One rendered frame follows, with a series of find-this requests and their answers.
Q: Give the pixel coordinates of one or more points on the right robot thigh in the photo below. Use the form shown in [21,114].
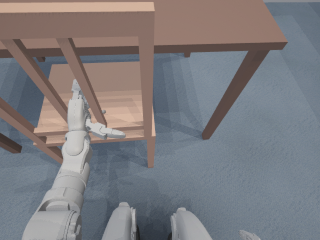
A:
[186,226]

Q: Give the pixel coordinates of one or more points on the robot left hand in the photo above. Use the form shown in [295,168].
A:
[78,112]

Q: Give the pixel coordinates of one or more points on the robot thigh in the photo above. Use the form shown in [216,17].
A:
[186,226]
[122,223]

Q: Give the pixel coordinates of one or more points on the left robot thigh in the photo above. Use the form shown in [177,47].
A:
[122,223]

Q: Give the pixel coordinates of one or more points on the table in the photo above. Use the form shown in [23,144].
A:
[180,26]

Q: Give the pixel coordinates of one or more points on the robot left upper arm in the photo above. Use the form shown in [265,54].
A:
[55,225]

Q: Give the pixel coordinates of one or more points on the robot left forearm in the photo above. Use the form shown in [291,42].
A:
[71,181]

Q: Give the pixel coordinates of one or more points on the robot right hand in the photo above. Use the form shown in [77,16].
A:
[248,236]

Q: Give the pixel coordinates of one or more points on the chair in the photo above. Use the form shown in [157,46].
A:
[123,89]

